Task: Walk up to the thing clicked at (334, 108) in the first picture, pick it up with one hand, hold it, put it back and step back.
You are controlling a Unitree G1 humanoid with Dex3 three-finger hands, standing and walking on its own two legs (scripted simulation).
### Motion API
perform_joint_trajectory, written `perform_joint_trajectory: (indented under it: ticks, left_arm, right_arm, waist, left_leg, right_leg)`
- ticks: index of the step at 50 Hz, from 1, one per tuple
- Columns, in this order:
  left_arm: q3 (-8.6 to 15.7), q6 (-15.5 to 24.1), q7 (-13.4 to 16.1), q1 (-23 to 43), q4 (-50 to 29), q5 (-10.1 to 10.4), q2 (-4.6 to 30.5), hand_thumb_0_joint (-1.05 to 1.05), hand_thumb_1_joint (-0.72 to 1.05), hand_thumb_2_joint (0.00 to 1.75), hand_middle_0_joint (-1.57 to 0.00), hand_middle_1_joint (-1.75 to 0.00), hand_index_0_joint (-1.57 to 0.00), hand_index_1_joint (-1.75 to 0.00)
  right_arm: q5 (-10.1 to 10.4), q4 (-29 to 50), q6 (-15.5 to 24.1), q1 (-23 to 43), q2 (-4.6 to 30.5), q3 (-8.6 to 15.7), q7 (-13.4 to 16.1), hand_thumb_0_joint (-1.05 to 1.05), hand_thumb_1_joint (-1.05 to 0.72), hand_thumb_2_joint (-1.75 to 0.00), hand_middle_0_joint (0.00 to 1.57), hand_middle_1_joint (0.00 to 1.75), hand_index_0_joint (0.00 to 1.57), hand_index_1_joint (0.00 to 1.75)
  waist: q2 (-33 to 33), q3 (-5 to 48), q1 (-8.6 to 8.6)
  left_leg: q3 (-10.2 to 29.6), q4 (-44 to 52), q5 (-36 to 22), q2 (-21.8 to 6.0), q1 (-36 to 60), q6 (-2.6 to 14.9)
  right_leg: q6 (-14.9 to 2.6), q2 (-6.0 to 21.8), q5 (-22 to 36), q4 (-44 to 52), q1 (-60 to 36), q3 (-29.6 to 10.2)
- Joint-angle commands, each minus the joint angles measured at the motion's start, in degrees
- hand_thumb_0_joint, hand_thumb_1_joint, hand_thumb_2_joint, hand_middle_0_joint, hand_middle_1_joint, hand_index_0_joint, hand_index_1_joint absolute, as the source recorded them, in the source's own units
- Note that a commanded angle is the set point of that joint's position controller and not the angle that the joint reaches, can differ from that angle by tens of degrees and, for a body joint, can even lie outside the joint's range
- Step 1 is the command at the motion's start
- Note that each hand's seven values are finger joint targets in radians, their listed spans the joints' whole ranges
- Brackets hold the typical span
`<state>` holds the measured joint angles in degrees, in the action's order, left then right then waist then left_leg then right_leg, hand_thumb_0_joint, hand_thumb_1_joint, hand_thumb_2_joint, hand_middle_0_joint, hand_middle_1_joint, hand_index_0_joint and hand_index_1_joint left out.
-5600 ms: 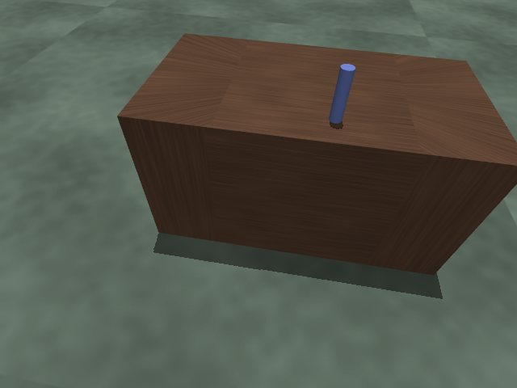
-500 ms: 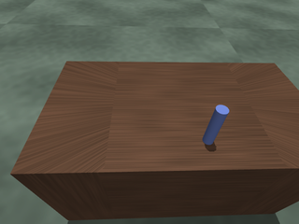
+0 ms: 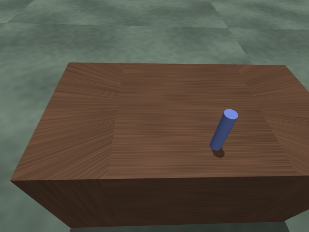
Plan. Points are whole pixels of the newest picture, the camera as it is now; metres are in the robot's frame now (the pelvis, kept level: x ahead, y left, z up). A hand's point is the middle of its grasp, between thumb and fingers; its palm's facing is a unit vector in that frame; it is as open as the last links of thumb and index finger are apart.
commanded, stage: stand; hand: right
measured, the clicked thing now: (222, 131) +0.45 -0.24 -0.04
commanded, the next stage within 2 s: rise first in 0.52 s
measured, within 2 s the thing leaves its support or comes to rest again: neither
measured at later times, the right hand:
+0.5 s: hand out of the picture +0.07 -0.25 -0.16, palm faces -0.03 +0.94 -0.34, open 7.4 cm
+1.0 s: hand (249, 231) +0.16 -0.26 -0.11, palm faces +0.19 +0.92 -0.35, open 14.0 cm
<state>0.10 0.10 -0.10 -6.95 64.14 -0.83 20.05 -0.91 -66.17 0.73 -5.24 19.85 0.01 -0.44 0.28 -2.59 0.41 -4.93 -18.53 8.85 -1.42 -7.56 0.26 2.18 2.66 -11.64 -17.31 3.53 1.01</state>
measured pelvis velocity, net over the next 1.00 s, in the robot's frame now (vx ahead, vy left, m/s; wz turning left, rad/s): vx -0.01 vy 0.00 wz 0.01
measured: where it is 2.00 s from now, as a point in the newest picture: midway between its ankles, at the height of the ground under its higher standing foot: outside the picture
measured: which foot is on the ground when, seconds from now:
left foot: down 0.00-1.00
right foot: down 0.00-1.00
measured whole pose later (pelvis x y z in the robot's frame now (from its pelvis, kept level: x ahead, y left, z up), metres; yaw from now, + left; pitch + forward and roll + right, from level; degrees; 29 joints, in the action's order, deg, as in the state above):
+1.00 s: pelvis -0.01 +0.00 -0.01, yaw +1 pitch +2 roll +0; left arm 6.9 3.2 4.4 -6.5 47.6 1.8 15.2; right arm 2.2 -39.8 3.2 -9.9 16.9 7.3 3.6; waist 0.8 -0.1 0.7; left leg -4.1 -23.6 10.2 -1.8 -14.9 0.1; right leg 1.6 2.5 -13.9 -23.4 11.0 1.6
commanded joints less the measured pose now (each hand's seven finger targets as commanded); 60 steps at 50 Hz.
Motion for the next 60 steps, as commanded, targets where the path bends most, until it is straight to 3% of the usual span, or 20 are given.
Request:
perform_joint_trajectory:
  ticks: [1,12,25,30,31,32,33,35,36,38,40,41,43,44,45,47,52,57,59,60]
  left_arm:
    - [2.06,1.46,0.67,2.20,-3.57,0.14,12.42,0.00,0.90,0.90,-0.20,-0.30,-0.20,-0.30]
    - [2.07,1.37,0.56,1.99,-3.42,0.03,12.06,0.00,0.90,0.90,-0.20,-0.30,-0.20,-0.30]
    - [2.02,1.53,0.65,1.96,-3.69,0.13,12.39,0.00,0.90,0.90,-0.20,-0.30,-0.20,-0.30]
    - [2.03,1.33,0.64,1.36,-3.58,-0.11,12.20,0.00,0.90,0.90,-0.20,-0.30,-0.20,-0.30]
    - [2.10,1.33,0.69,1.80,-3.58,0.04,12.38,0.00,0.82,0.82,-0.12,-0.22,-0.12,-0.22]
    - [1.43,7.75,1.15,21.91,-23.68,5.01,2.66,0.00,0.74,0.74,-0.04,-0.14,-0.04,-0.14]
    - [0.62,8.49,2.46,21.11,-24.22,6.28,4.35,0.00,0.66,0.66,-0.02,-0.06,-0.01,-0.06]
    - [5.15,7.16,3.81,10.03,-15.04,6.16,10.38,0.00,0.50,0.50,-0.02,-0.04,-0.01,-0.05]
    - [8.01,6.69,4.34,9.38,-15.22,5.71,12.81,0.00,0.42,0.42,-0.03,-0.03,-0.02,-0.04]
    - [8.02,6.97,4.62,8.78,-13.12,4.66,8.85,0.00,0.26,0.26,-0.04,-0.04,-0.04,-0.04]
    - [10.27,6.56,4.56,2.57,-14.13,3.03,7.70,0.00,0.13,0.18,-0.04,-0.05,-0.05,-0.04]
    - [9.90,5.98,4.47,-1.17,-13.13,2.96,5.91,0.00,0.09,0.15,-0.04,-0.05,-0.06,-0.04]
    - [11.17,5.88,4.91,0.36,-19.40,2.57,8.43,0.00,-0.02,0.11,-0.05,-0.05,-0.06,-0.04]
    - [10.72,5.43,4.82,-1.10,-18.94,2.50,6.53,0.00,-0.07,0.11,-0.05,-0.06,-0.06,-0.04]
    - [10.27,4.75,4.74,-2.73,-18.38,2.44,5.62,0.00,-0.12,0.09,-0.05,-0.05,-0.06,-0.04]
    - [8.16,5.23,4.76,5.10,-24.47,2.81,2.59,0.00,-0.24,0.08,-0.06,-0.05,-0.06,-0.04]
    - [8.65,6.19,5.63,5.72,-29.17,2.54,4.25,0.00,-0.50,0.03,-0.07,-0.06,-0.07,-0.06]
    - [7.10,6.33,5.76,0.61,-31.30,2.38,1.64,0.00,-0.53,0.03,-0.07,-0.06,-0.07,-0.05]
    - [8.39,6.63,5.99,0.81,-34.28,2.36,3.80,0.00,-0.53,0.03,-0.06,-0.06,-0.07,-0.05]
    - [6.20,6.45,5.65,-1.18,-32.47,2.31,0.65,0.00,-0.53,0.03,-0.06,-0.06,-0.07,-0.05]
  right_arm:
    - [0.31,3.91,1.09,2.99,12.50,2.60,0.64,0.00,-0.90,-0.90,0.20,0.30,0.20,0.30]
    - [0.29,3.83,0.98,2.57,12.79,2.66,0.60,0.00,-0.90,-0.90,0.20,0.30,0.20,0.30]
    - [0.26,4.01,1.13,2.58,12.46,2.64,0.59,0.00,-0.90,-0.90,0.20,0.30,0.20,0.30]
    - [0.36,4.09,1.01,2.75,12.38,2.68,0.63,0.00,-0.90,-0.90,0.20,0.30,0.20,0.30]
    - [0.35,4.04,0.99,2.44,12.32,2.66,0.62,0.00,-0.82,-0.82,0.12,0.22,0.12,0.22]
    - [4.76,24.14,5.39,22.54,2.24,0.83,1.24,0.00,-0.74,-0.74,0.07,0.14,0.06,0.14]
    - [6.81,27.55,7.68,18.83,5.22,1.59,2.46,0.00,-0.66,-0.66,0.07,0.06,0.06,0.06]
    - [6.23,14.37,5.95,6.45,12.03,6.07,4.06,0.00,-0.50,-0.50,0.07,0.04,0.06,0.04]
    - [5.73,15.08,5.82,6.55,14.51,9.08,4.63,0.00,-0.42,-0.42,0.07,0.04,0.06,0.04]
    - [4.52,18.23,6.65,8.28,10.53,8.34,4.69,0.00,-0.26,-0.26,0.07,0.04,0.06,0.04]
    - [3.16,20.86,6.11,-2.00,11.89,12.53,4.62,0.00,-0.14,-0.18,0.07,0.05,0.06,0.05]
    - [3.21,19.09,5.32,-7.02,10.06,12.15,4.50,0.00,-0.10,-0.17,0.07,0.05,0.06,0.05]
    - [3.12,27.69,5.44,-2.36,11.63,12.91,4.62,0.00,0.00,-0.15,0.06,0.05,0.06,0.05]
    - [3.13,28.82,5.05,-4.43,10.08,12.62,4.47,0.00,0.05,-0.14,0.06,0.05,0.06,0.05]
    - [3.32,29.23,4.34,-6.12,8.27,11.65,4.28,0.00,0.10,-0.12,0.06,0.05,0.06,0.05]
    - [3.62,36.28,4.55,0.74,5.88,9.70,4.36,0.00,0.21,-0.11,0.06,0.05,0.06,0.05]
    - [3.07,42.37,5.05,-1.69,7.84,10.86,5.23,0.00,0.42,-0.06,0.05,0.05,0.05,0.05]
    - [2.90,47.48,5.89,-7.18,8.36,12.59,5.62,0.00,0.48,-0.05,0.05,0.05,0.05,0.05]
    - [3.02,52.11,6.21,-4.95,9.34,13.28,5.58,0.00,0.50,-0.05,0.05,0.05,0.05,0.05]
    - [2.94,50.66,6.06,-7.31,7.94,13.02,5.52,0.00,0.49,-0.05,0.05,0.05,0.05,0.05]
  waist:
    - [-0.12,5.28,-0.15]
    - [-0.43,2.92,-0.12]
    - [-0.10,4.46,-0.22]
    - [-0.39,3.06,-0.16]
    - [-0.12,2.99,0.04]
    - [4.56,3.04,-1.41]
    - [0.35,4.82,0.97]
    - [-3.33,1.96,0.76]
    - [-2.54,5.97,0.38]
    - [0.33,12.17,0.17]
    - [0.42,15.14,0.97]
    - [-0.03,13.43,0.71]
    - [-0.34,16.49,-0.49]
    - [0.35,16.18,0.00]
    - [0.82,14.94,-0.15]
    - [1.00,11.78,-0.20]
    - [0.60,8.91,0.51]
    - [0.85,8.28,1.11]
    - [0.76,8.51,0.66]
    - [0.78,7.30,0.97]
  left_leg:
    - [6.73,2.20,-10.69,-7.41,4.85,0.67]
    - [7.21,3.58,-4.46,-7.13,2.86,0.69]
    - [7.27,2.54,-9.79,-7.31,3.88,0.79]
    - [7.31,3.05,-6.90,-6.99,3.27,0.59]
    - [7.32,3.18,-7.22,-7.00,3.04,0.55]
    - [2.70,-1.93,-2.42,-0.17,-4.71,-0.33]
    - [2.24,0.34,1.84,0.08,-0.26,-0.33]
    - [1.76,-1.16,2.19,0.08,-4.01,-0.83]
    - [1.64,-2.96,-0.34,-0.13,-3.25,-0.76]
    - [2.18,-4.64,-3.82,-0.15,-1.76,-0.38]
    - [2.10,-4.92,-7.89,0.05,0.97,-0.17]
    - [1.75,-4.49,-9.68,0.29,1.11,-0.36]
    - [1.36,-4.19,-13.85,0.71,2.41,-0.61]
    - [1.18,-4.42,-15.66,0.78,2.39,-0.52]
    - [1.14,-3.89,-15.37,0.93,1.78,-0.33]
    - [0.96,-3.15,-11.69,1.00,0.19,-0.19]
    - [0.62,-1.42,-4.68,0.90,0.11,0.00]
    - [0.59,-1.17,-6.68,0.69,1.94,-0.05]
    - [0.50,-0.86,-6.76,0.54,1.86,-0.27]
    - [0.27,-0.85,-6.48,0.70,1.97,-0.18]
  right_leg:
    - [-2.69,5.96,9.73,2.49,2.38,-3.97]
    - [-2.76,5.89,4.72,3.81,3.06,-4.01]
    - [-2.65,6.11,7.91,2.99,2.01,-3.64]
    - [-2.68,5.77,6.07,3.48,3.05,-3.38]
    - [-2.74,5.85,5.54,3.28,2.92,-3.40]
    - [-2.94,-2.75,2.79,-3.03,9.64,1.77]
    - [-2.89,-2.08,0.08,-0.71,6.73,1.31]
    - [-3.32,-2.87,0.10,-3.09,11.02,1.97]
    - [-3.25,-2.68,2.03,-4.46,10.91,1.77]
    - [-2.85,-2.60,5.36,-5.40,9.14,1.63]
    - [-2.92,-3.02,8.61,-5.13,8.92,1.85]
    - [-2.91,-3.13,9.88,-4.75,9.04,1.96]
    - [-2.67,-3.01,13.65,-4.45,5.75,1.97]
    - [-2.48,-2.96,15.71,-4.60,5.55,2.08]
    - [-2.45,-2.87,15.86,-4.26,5.78,2.09]
    - [-2.39,-2.21,12.78,-3.44,7.15,1.76]
    - [-2.76,-2.10,6.23,-1.41,7.23,1.46]
    - [-2.82,-2.37,8.84,-1.54,5.56,1.63]
    - [-2.90,-2.62,8.79,-1.39,4.57,1.84]
    - [-2.89,-2.42,8.73,-1.12,5.05,1.72]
